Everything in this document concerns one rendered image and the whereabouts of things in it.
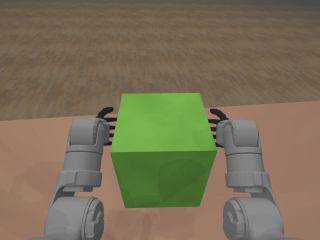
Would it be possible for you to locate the left robot forearm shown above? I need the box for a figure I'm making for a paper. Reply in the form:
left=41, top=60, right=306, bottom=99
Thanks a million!
left=44, top=117, right=110, bottom=235

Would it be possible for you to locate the carton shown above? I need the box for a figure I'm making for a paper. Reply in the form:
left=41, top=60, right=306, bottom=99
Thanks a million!
left=110, top=93, right=218, bottom=208

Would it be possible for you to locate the right robot upper arm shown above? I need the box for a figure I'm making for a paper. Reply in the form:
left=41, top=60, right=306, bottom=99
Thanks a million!
left=223, top=197, right=305, bottom=240

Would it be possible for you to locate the left robot hand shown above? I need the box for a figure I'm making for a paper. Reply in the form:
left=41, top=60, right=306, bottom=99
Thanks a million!
left=96, top=107, right=117, bottom=146

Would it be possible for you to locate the left robot upper arm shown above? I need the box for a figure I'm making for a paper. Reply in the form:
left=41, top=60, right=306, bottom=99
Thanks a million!
left=27, top=196, right=104, bottom=240

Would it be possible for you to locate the right robot forearm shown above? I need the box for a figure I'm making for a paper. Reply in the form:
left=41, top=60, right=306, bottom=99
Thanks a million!
left=216, top=119, right=284, bottom=234

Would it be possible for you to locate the right robot hand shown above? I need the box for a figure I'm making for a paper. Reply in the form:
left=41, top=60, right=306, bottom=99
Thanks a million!
left=208, top=108, right=229, bottom=148

